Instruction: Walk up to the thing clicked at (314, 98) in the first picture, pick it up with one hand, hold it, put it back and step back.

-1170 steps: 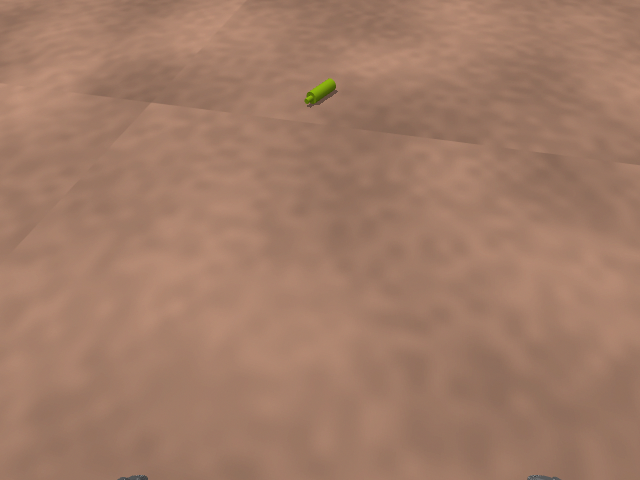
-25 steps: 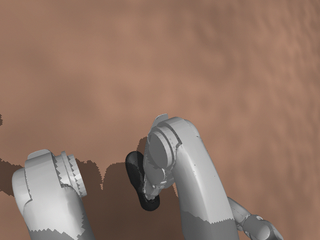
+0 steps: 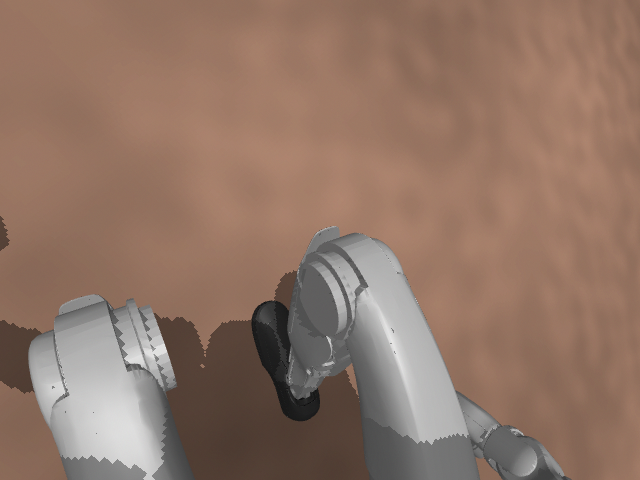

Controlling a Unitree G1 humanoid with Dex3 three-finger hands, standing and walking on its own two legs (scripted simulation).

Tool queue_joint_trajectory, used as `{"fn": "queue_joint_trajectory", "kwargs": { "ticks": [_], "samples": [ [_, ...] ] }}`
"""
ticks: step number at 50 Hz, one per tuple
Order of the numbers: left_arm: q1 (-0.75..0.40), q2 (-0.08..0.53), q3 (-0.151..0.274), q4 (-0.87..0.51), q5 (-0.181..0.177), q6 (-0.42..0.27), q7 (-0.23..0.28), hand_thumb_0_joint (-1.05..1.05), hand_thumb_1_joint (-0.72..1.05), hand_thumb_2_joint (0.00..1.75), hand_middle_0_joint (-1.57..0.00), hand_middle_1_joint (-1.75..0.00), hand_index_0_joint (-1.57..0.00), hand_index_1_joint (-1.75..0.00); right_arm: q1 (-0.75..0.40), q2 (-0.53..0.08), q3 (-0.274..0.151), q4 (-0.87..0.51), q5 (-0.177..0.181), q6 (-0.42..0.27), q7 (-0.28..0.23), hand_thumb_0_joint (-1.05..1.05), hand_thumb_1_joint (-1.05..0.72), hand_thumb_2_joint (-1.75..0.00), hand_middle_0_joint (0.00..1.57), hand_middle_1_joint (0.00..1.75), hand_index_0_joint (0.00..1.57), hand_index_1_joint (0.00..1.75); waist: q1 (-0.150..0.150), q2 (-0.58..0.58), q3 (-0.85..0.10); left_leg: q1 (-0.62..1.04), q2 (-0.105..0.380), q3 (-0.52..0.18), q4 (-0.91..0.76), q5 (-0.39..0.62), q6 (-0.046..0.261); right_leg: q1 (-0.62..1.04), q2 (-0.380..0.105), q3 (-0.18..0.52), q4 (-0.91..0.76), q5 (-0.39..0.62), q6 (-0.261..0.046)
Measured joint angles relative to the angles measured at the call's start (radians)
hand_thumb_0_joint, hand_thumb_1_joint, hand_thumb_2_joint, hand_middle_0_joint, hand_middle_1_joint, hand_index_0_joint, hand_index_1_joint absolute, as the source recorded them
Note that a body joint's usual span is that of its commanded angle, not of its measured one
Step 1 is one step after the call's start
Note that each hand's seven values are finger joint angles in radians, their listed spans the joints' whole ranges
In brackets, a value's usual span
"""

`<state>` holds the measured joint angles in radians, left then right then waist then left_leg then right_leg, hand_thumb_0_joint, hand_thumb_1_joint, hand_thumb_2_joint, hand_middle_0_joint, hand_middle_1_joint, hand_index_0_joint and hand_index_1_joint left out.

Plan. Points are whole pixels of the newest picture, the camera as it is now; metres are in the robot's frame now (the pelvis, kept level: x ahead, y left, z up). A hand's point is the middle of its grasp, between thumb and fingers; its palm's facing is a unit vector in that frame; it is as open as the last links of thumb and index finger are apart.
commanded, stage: close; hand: left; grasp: from above
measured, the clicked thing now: out of the picture +0.41 +0.39 -0.26
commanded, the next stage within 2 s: settle in 0.50 s
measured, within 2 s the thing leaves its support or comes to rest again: leaves its support in 0.84 s
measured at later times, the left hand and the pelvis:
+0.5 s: hand out of the picture +0.40 +0.36 -0.25, palm faces -0.45 -0.16 -0.88, open 10.0 cm; pelvis +0.00 +0.00 +0.00, yaw +0 degrees
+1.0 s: hand out of the picture +0.40 +0.38 -0.22, palm faces -0.40 -0.16 -0.90, open 10.0 cm; pelvis +0.01 +0.00 +0.00, yaw +1 degrees
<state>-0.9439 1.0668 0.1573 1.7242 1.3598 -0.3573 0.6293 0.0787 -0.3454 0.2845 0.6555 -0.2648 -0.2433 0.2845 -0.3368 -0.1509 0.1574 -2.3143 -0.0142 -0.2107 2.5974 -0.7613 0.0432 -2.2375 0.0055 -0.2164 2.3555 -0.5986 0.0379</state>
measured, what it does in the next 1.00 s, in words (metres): stands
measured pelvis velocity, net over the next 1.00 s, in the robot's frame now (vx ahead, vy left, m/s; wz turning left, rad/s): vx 0.01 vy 0.00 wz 0.02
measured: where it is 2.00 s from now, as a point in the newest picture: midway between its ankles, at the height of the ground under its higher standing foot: (229, 423)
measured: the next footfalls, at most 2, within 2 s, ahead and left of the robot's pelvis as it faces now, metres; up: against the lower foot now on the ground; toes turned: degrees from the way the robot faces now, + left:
none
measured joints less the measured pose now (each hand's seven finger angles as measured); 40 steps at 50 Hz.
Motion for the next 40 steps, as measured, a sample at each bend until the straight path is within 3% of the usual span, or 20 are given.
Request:
{"fn": "queue_joint_trajectory", "kwargs": {
  "ticks": [15, 28, 40],
  "samples": [
    [-0.003, -0.02, 0.0, 0.0, 0.017, 0.017, 0.026, 0.01, 0.01, 0.65, -0.52, -0.85, -0.56, -0.79, -0.002, -0.012, -0.015, 0.012, 0.001, -0.025, 0.006, 0.0, -0.9, -0.9, 0.2, 0.29, 0.2, 0.3, 0.004, -0.001, -0.008, -0.008, 0.001, 0.005, -0.002, 0.009, 0.001, -0.009, 0.001, 0.004, 0.001, 0.008, 0.0],
    [-0.02, -0.01, 0.006, 0.016, 0.003, 0.021, 0.014, 0.0, -0.01, 0.62, -0.58, -0.78, -0.61, -0.73, 0.0, -0.032, -0.028, 0.011, 0.01, -0.025, 0.001, 0.0, -0.9, -0.9, 0.2, 0.29, 0.2, 0.3, -0.003, 0.006, 0.0, -0.007, 0.001, 0.008, -0.008, 0.005, 0.002, -0.009, 0.001, 0.006, -0.003, 0.003, 0.0],
    [0.013, -0.025, 0.057, -0.048, -0.003, 0.022, -0.023, 0.0, -0.02, 0.61, -0.6, -0.75, -0.64, -0.71, 0.019, -0.018, -0.041, 0.008, 0.017, -0.011, -0.001, 0.0, -0.91, -0.9, 0.2, 0.29, 0.2, 0.3, 0.006, 0.016, -0.009, -0.012, -0.001, 0.011, -0.011, 0.003, -0.002, -0.017, -0.003, 0.009, -0.001, -0.002, -0.004]
  ]
}}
